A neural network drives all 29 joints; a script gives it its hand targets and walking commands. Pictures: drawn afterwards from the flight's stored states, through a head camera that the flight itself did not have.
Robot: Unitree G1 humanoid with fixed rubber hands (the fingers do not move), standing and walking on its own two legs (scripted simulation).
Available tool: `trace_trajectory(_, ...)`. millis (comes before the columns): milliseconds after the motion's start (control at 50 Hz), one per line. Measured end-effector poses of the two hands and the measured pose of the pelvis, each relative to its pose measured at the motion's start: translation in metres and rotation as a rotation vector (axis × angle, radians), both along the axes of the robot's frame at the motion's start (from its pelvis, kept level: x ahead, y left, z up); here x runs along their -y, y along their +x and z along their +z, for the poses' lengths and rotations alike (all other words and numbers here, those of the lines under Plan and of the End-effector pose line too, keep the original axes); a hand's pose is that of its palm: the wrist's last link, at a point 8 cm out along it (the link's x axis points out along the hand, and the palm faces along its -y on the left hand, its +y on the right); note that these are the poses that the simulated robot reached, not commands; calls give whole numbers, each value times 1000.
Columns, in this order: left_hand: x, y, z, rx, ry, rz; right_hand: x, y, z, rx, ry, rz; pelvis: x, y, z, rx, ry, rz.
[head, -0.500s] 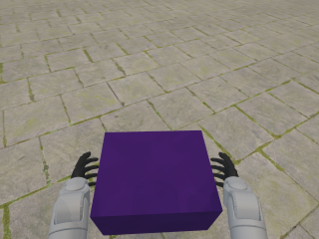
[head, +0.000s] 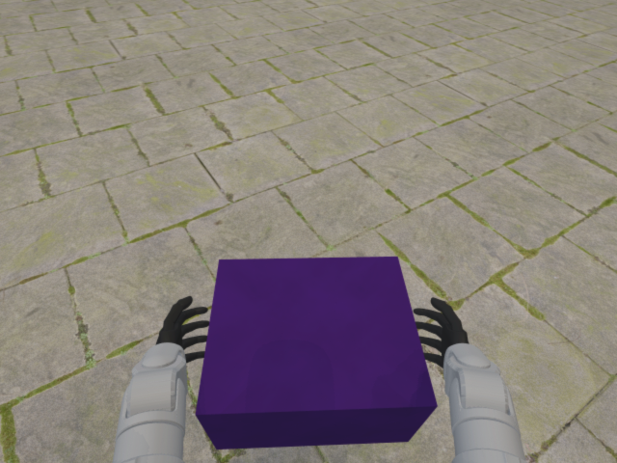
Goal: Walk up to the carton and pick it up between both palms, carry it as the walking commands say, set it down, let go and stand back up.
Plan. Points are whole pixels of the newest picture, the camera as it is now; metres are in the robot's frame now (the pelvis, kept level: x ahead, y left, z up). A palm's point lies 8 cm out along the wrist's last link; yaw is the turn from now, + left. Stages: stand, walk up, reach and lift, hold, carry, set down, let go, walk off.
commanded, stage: set down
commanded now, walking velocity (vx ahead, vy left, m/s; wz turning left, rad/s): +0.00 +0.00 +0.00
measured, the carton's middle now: (311, 348) +0.33 +0.02 -0.09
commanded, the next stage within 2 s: none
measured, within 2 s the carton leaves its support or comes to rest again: neither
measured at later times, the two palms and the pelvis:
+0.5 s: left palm (179, 368) +0.28 +0.22 -0.09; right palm (422, 359) +0.33 -0.16 -0.10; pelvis -0.03 -0.02 -0.05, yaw +1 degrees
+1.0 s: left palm (191, 377) +0.31 +0.22 -0.19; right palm (403, 364) +0.36 -0.16 -0.19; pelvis -0.06 -0.02 -0.12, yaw +1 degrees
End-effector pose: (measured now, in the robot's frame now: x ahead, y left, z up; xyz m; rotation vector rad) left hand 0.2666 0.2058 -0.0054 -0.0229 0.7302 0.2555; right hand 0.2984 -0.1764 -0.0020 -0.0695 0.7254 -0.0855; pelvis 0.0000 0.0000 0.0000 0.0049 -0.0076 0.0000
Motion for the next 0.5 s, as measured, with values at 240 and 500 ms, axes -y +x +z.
trace_trajectory(240, -9, 7, -47, -20, 9, 31, -10, 19, -52, -18, 12, 35, 7, -14, -17, -215, -7, 15)
trace_trajectory(500, -13, 16, -90, -17, -9, 36, -13, 33, -95, -24, 32, 28, 19, -33, -45, -389, -14, 18)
